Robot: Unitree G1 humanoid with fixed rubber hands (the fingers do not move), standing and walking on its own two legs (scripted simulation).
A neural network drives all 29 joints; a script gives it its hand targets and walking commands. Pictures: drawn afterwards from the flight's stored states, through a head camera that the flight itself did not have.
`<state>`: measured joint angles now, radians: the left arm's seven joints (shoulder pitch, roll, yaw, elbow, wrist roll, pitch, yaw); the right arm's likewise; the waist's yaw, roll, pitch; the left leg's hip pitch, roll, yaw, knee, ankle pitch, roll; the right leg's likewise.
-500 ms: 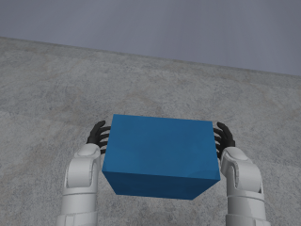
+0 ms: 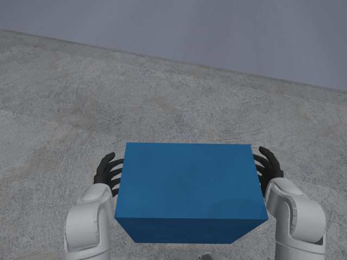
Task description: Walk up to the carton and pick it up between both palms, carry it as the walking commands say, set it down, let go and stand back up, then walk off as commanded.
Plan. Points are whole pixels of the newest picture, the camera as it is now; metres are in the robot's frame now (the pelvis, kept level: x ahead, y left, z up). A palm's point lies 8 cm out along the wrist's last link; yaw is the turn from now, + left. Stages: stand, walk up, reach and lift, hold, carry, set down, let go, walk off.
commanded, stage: carry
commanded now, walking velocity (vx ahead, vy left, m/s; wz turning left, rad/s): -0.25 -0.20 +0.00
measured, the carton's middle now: (185, 199) +0.26 +0.01 +0.00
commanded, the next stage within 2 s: none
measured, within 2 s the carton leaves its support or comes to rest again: neither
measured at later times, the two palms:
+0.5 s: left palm out of the picture +0.07 -0.02 +0.08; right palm out of the picture +0.05 -0.36 +0.06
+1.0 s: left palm out of the picture -0.11 -0.10 +0.11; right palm out of the picture -0.07 -0.44 +0.09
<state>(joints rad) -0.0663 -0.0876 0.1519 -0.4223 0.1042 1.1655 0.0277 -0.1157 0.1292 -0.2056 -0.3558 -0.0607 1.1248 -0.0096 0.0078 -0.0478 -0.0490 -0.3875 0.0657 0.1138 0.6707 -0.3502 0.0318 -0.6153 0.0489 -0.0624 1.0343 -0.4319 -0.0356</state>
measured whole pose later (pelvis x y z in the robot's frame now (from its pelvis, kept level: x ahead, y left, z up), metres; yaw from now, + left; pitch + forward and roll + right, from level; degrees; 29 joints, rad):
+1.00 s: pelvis -0.34 -0.29 +0.01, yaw +3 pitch +2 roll -2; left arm -0.09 -0.05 0.14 -0.43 0.07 1.21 0.03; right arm -0.09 0.13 -0.19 -0.41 -0.07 1.15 -0.02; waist 0.03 0.06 -0.07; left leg -0.26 0.17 0.11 0.59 -0.35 -0.07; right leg -0.57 -0.03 0.02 1.05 -0.41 0.06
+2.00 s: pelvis -0.74 -0.61 +0.02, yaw +3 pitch +5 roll +4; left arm -0.12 -0.12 0.17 -0.48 0.12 1.16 0.02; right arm -0.15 0.11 -0.21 -0.43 -0.06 1.13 0.00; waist -0.04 0.04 -0.10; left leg -0.48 -0.01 0.02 1.21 -0.35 -0.07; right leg -0.42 -0.01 -0.14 0.42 -0.09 -0.10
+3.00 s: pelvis -1.00 -0.73 +0.02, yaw +4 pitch +4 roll -4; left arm -0.13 -0.06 0.12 -0.33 0.10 1.21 0.03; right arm -0.09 0.13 -0.21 -0.34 -0.10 1.16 -0.02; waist 0.01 0.03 -0.09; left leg -0.31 -0.01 0.14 0.43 -0.20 0.12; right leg -0.45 -0.02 -0.01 0.80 -0.37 -0.01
